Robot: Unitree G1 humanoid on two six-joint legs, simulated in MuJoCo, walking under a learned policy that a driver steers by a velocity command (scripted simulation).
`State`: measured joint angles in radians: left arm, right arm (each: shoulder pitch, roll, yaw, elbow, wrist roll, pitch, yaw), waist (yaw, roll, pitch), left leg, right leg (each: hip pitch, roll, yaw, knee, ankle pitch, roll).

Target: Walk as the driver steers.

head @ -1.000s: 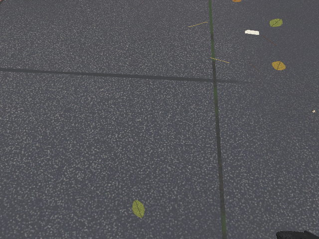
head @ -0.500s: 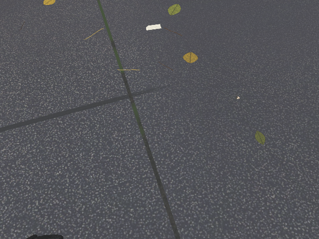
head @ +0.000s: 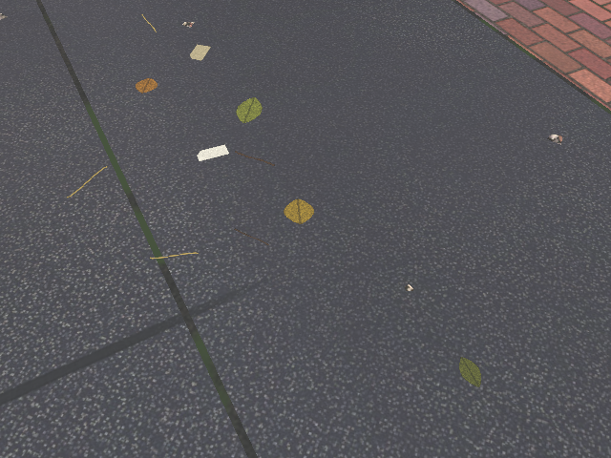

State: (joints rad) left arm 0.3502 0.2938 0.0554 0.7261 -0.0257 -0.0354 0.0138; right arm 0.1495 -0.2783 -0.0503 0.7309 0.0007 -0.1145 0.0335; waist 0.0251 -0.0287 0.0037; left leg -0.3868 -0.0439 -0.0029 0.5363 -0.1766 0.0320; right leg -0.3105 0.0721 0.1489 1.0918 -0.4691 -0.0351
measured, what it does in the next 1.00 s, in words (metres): walks ahead, turning left: right foot, then left foot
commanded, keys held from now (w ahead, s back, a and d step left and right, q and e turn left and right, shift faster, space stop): w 0.18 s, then w+q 0.14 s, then q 0.68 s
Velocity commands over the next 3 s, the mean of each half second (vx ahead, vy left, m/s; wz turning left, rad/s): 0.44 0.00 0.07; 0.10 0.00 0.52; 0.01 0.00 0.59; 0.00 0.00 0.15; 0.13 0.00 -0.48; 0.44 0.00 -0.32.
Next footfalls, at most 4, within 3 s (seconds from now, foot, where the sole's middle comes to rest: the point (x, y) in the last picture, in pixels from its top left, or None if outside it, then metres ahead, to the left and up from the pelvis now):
0.40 right None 0.37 -0.15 -0.77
0.84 left None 0.35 0.11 -0.77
1.30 right None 0.44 -0.10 -0.77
1.70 left None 0.25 0.10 -0.77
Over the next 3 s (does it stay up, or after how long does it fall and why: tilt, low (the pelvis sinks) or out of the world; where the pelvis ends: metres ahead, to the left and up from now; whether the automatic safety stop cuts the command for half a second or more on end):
stays up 0.55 0.12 0.02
